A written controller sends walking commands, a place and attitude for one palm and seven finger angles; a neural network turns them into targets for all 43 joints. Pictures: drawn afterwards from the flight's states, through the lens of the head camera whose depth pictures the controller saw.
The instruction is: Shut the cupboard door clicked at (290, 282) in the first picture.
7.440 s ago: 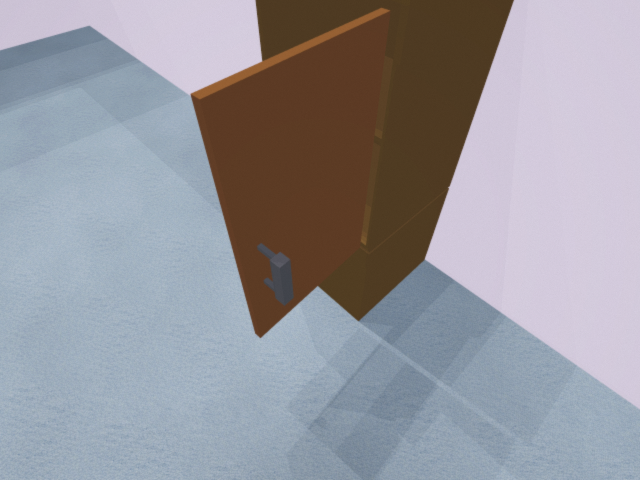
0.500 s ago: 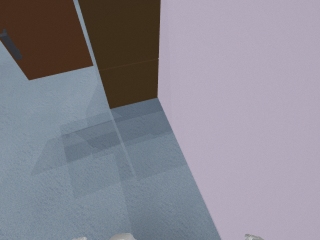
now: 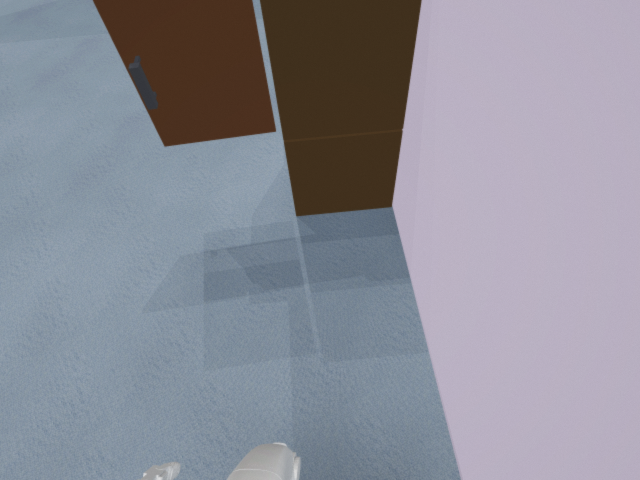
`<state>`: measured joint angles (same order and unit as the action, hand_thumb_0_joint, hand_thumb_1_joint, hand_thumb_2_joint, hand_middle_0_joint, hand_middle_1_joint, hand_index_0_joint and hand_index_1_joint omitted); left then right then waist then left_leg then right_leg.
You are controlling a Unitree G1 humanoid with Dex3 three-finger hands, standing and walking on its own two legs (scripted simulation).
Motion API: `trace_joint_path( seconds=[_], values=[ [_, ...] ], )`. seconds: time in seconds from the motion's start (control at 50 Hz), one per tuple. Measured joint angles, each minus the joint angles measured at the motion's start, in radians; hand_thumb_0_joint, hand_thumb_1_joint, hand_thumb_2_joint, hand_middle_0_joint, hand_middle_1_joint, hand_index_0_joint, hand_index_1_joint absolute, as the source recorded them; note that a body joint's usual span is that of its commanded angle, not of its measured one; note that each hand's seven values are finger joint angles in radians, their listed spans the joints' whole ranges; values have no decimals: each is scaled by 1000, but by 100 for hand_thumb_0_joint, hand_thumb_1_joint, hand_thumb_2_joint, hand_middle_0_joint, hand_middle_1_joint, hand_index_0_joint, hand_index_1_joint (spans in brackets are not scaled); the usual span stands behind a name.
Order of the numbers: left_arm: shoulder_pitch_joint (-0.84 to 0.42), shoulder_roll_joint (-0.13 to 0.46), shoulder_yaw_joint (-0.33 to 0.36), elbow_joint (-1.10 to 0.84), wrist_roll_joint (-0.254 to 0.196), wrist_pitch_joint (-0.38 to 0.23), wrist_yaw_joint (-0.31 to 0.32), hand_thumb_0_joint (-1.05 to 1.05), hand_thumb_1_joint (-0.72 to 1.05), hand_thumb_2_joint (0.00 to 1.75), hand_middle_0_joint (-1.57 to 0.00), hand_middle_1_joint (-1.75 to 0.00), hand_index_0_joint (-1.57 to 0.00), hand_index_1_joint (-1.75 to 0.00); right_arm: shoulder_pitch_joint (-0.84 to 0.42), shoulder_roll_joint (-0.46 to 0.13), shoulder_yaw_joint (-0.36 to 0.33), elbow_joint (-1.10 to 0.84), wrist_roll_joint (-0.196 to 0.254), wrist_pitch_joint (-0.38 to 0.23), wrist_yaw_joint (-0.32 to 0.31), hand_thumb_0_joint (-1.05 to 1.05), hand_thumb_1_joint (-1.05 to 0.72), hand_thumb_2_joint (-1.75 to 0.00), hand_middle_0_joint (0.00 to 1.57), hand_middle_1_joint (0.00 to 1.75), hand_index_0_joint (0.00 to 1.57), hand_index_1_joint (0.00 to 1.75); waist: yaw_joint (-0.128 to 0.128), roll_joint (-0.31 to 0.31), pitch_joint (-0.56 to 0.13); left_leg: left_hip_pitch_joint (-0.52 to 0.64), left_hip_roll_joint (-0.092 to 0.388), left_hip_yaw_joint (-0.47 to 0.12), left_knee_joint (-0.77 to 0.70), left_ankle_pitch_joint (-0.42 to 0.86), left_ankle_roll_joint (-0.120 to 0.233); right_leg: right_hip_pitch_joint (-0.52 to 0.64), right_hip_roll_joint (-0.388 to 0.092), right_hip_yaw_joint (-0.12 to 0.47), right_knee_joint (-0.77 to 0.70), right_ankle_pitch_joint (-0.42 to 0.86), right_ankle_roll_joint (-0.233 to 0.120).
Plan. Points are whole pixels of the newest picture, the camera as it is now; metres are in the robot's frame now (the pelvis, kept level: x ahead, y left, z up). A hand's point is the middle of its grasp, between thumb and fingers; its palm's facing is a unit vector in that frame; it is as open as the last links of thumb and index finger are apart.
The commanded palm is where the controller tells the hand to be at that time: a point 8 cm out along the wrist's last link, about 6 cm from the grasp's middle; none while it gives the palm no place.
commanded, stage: turn to face it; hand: left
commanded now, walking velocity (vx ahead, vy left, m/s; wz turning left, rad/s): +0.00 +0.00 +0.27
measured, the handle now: (145, 82) +1.04 +0.53 -0.10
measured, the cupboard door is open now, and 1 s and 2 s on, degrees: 93 93 93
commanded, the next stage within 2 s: take the last steps up to it in 0.10 s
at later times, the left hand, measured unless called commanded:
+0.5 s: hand out of the picture +0.05 +0.21 -0.16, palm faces +0.19 -0.95 -0.24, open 7.4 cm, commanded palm none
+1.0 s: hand out of the picture +0.03 +0.21 -0.19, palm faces +0.35 -0.93 -0.14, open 7.4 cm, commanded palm none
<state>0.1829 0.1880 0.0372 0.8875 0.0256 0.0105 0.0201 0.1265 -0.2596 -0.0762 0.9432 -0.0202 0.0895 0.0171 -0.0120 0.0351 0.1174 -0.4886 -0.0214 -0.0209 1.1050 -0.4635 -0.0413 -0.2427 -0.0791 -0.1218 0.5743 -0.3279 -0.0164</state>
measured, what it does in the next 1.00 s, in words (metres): walks ahead: left foot, then right foot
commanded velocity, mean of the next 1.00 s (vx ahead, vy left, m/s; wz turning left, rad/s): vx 0.25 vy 0.10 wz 0.14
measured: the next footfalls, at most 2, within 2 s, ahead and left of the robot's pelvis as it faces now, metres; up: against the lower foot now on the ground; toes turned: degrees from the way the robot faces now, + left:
left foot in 0.20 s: +0.03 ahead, +0.12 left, +0.00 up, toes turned +8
right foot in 0.52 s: +0.09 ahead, -0.11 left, +0.00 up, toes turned +2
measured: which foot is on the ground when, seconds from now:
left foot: up 0.00-0.18, down 0.20-0.52, up 0.54-0.94, down 0.96-1.00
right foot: down 0.00-0.22, up 0.24-0.50, down 0.52-0.96, up 0.98-1.00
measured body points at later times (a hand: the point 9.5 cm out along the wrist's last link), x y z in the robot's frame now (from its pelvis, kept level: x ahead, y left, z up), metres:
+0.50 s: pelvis +0.02 +0.00 +0.00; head +0.06 -0.01 +0.45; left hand +0.04 +0.26 -0.14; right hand +0.11 -0.23 -0.16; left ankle -0.01 +0.12 -0.73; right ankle +0.03 -0.12 -0.72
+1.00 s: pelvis +0.16 +0.09 -0.02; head +0.21 +0.12 +0.43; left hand +0.01 +0.26 -0.17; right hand +0.34 -0.11 -0.16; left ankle +0.21 +0.21 -0.74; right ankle +0.06 -0.10 -0.70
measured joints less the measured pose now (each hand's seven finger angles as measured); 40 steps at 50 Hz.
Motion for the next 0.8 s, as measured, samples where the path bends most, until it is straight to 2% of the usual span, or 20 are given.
trace_joint_path(
  seconds=[0.06,0.12,0.18,0.2,0.22,0.24,0.28,0.34,0.38,0.44,0.5,0.52,0.54,0.58,0.62,0.66,0.74,0.8],
  values=[
    [20,-13,-6,15,2,-2,-2,0,90,90,-20,-30,-20,-30,-5,11,8,6,2,-4,3,1,-91,-90,20,30,20,30,4,-29,-4,42,15,37,-99,2,-9,24,-18,-25,-38,13,1],
    [37,-16,-3,33,5,-9,-3,0,91,90,-20,-30,-21,-30,-18,24,18,16,6,-11,1,1,-91,-90,20,30,20,30,22,-54,-2,109,18,60,-253,-10,-6,33,-29,-48,-43,10,5],
    [54,-5,5,58,2,-10,-4,0,91,90,-20,-30,-21,-30,-31,36,30,20,7,-27,-2,1,-91,-90,20,30,20,30,33,-71,-4,192,16,77,-449,76,4,26,-35,-73,-11,-11,15],
    [63,0,8,66,-2,-6,-5,0,91,90,-20,-30,-21,-30,-30,36,34,17,6,-36,-2,1,-91,-90,20,30,20,30,34,-69,-10,227,22,80,-533,161,14,17,-33,-83,17,-27,20],
    [65,7,11,75,-7,0,-6,0,91,90,-20,-30,-21,-30,-32,39,35,16,2,-47,-4,1,-91,-90,20,30,20,30,34,-72,-12,233,20,77,-554,185,52,-1,-38,-84,59,-45,30],
    [61,17,14,85,-10,11,-5,0,91,90,-20,-30,-21,-30,-36,48,37,17,-2,-52,-6,1,-91,-90,20,30,20,30,40,-87,-7,226,13,78,-535,175,68,-23,-42,-58,119,-109,41],
    [51,31,18,106,-8,35,-4,0,91,90,-20,-30,-21,-30,-35,60,46,15,-9,-58,-15,1,-90,-90,20,30,20,30,50,-97,-5,226,8,78,-522,151,75,-79,-29,2,264,-200,55],
    [37,38,24,123,-4,46,-18,0,91,90,-20,-30,-20,-30,-12,70,53,12,-12,-70,-26,1,-90,-90,20,30,20,30,51,-78,-16,243,11,63,-562,165,70,-149,-8,46,424,-192,56],
    [31,37,26,121,-2,39,-28,1,91,90,-20,-30,-20,-30,12,73,55,17,-12,-78,-27,0,-90,-90,20,30,20,30,49,-61,-24,259,13,52,-597,183,68,-167,-5,52,436,-168,54],
    [23,30,25,110,-1,26,-39,1,91,90,-20,-30,-20,-30,51,72,55,32,-12,-82,-23,0,-90,-90,20,30,20,30,42,-34,-39,276,15,38,-628,194,65,-152,-3,44,336,-150,51],
    [22,22,23,94,1,3,-46,0,91,90,-20,-30,-20,-30,91,62,47,53,-10,-75,-19,0,-91,-90,20,30,21,30,33,-12,-51,274,15,24,-597,168,54,-77,12,26,136,-97,51],
    [29,25,22,83,2,-10,-48,0,91,90,-20,-30,-20,-30,109,60,45,58,-6,-72,-17,0,-91,-90,20,30,21,30,33,-18,-60,257,7,24,-554,136,56,-37,9,24,44,-93,46],
    [31,24,23,78,6,-25,-45,0,91,90,-20,-30,-20,-30,119,57,41,65,-2,-67,-14,0,-91,-90,20,30,21,30,36,-20,-61,229,3,26,-473,65,56,-30,5,24,21,-23,35],
    [39,2,18,81,5,-40,-35,0,91,90,-20,-30,-20,-30,128,39,31,85,-6,-45,-7,1,-91,-90,20,30,20,30,34,4,-52,152,3,7,-251,-13,53,-12,5,-3,52,-16,12],
    [71,-16,13,91,4,-49,-25,0,91,90,-20,-30,-20,-30,122,29,22,101,-12,-29,3,1,-91,-90,20,30,20,30,36,3,-56,72,12,18,-81,44,43,24,1,-9,17,-27,6],
    [105,-31,7,114,2,-55,-20,0,91,90,-20,-30,-20,-30,111,23,16,102,-14,-28,11,1,-91,-90,20,30,20,30,28,-4,-61,6,37,30,-14,140,26,71,-4,-15,-61,-3,15],
    [158,-53,-3,164,1,-71,-20,0,91,90,-20,-30,-20,-30,91,25,12,89,-9,-43,20,1,-91,-90,20,30,20,30,24,-33,-61,-66,80,50,-76,241,1,157,-24,-35,-194,33,28],
    [189,-65,-8,195,4,-79,-19,0,90,90,-20,-30,-20,-30,69,29,15,84,-6,-47,25,1,-91,-90,19,30,20,30,38,-46,-52,-78,93,70,-188,268,-2,206,-41,-55,-239,28,48]
  ],
)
